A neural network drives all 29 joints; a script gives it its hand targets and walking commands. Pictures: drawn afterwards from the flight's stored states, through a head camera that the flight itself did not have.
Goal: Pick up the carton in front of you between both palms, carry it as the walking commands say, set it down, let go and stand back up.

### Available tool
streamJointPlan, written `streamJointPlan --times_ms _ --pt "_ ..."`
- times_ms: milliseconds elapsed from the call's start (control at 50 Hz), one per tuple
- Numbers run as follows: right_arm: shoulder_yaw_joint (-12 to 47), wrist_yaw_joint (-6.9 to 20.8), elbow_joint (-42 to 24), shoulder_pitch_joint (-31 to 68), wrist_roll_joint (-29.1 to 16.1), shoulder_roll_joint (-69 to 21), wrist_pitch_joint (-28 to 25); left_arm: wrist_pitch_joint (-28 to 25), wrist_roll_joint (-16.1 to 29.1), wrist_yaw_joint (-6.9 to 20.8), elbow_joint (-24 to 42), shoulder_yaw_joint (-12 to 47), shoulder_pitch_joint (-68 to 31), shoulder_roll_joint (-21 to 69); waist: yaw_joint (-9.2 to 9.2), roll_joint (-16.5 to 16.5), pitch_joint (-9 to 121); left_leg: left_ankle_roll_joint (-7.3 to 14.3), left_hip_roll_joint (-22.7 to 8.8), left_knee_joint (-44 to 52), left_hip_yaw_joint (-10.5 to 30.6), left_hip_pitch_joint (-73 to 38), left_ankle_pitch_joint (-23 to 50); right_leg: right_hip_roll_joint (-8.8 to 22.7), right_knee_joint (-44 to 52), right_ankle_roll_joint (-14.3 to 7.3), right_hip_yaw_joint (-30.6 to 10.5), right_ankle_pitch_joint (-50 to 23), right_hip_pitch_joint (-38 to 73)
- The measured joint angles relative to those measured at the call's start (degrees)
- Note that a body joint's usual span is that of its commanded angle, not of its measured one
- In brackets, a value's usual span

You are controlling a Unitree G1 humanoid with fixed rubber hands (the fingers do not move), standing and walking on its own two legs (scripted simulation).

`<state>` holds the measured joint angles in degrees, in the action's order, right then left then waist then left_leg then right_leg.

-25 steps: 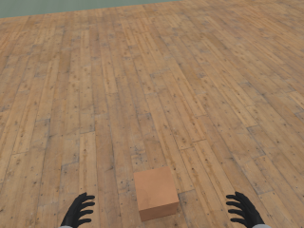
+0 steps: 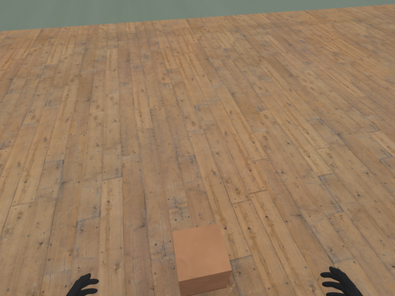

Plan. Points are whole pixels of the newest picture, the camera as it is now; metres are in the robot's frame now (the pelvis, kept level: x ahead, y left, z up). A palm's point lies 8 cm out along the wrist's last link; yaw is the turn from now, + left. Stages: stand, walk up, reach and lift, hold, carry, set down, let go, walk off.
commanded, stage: stand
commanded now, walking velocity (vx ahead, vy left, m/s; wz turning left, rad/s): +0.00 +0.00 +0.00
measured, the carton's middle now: (199, 260) +0.43 +0.01 -0.64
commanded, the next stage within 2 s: none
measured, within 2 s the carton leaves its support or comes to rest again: neither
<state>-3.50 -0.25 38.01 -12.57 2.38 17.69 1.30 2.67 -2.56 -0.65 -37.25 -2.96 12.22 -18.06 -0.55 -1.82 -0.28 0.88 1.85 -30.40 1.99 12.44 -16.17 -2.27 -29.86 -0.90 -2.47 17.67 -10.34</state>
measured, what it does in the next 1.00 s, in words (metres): stands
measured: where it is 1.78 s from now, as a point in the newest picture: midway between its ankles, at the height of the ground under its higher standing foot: outside the picture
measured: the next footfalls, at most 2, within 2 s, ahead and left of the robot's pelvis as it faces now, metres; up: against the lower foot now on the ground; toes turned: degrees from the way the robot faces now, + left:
none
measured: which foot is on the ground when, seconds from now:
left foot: down 0.00-1.00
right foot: down 0.00-1.00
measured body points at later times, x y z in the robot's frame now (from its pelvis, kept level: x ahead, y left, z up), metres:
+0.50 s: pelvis +0.02 +0.01 +0.01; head +0.02 +0.02 +0.46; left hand +0.15 +0.30 -0.10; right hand +0.14 -0.30 -0.09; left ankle +0.00 +0.11 -0.73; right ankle -0.02 -0.11 -0.73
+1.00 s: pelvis +0.00 +0.01 +0.01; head +0.00 +0.03 +0.46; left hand +0.11 +0.32 -0.11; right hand +0.10 -0.30 -0.10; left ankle +0.00 +0.11 -0.73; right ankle -0.02 -0.11 -0.73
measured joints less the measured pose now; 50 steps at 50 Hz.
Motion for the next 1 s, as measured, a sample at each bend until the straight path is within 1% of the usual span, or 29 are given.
streamJointPlan --times_ms 180,420,600,1000 --pt "0.39 -0.57 4.57 1.31 -0.43 1.66 -1.32 -2.26 0.29 -0.56 -6.48 0.60 -1.13 -1.50 0.60 0.02 0.01 0.23 -0.03 1.80 -0.18 -1.24 0.00 0.14 2.38 0.19 -0.18 -0.32 1.46" --pt "1.46 -0.98 9.15 2.65 -0.77 1.40 -1.63 -2.79 0.69 -0.97 -11.69 1.51 -3.74 -2.06 0.99 0.28 -0.35 0.47 0.05 4.65 -0.68 -3.66 0.78 0.48 5.25 0.49 -0.61 -1.22 3.77" --pt "1.67 -1.04 12.56 2.74 -0.99 1.81 -1.81 -2.79 0.92 -0.83 -14.74 1.78 -4.49 -2.41 0.68 0.27 -0.32 0.61 0.09 6.50 -1.00 -4.91 1.82 0.69 7.08 0.69 -0.87 -2.34 4.92" --pt "1.97 -0.77 17.66 3.41 -1.22 2.81 -1.96 -2.99 1.27 -0.41 -19.19 2.29 -4.04 -3.44 0.64 0.42 -1.05 0.94 0.23 8.64 -1.27 -5.51 4.08 1.07 9.27 1.16 -1.07 -4.68 5.48"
